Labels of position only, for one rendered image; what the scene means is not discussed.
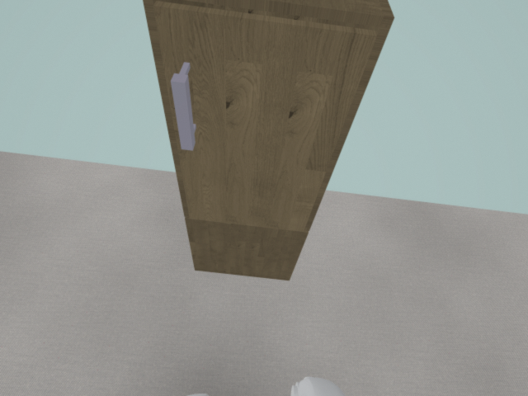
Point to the cupboard door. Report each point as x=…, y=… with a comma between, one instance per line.
x=269, y=97

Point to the handle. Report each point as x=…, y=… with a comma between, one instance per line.
x=182, y=102

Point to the right robot thigh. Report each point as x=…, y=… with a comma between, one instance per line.
x=315, y=387

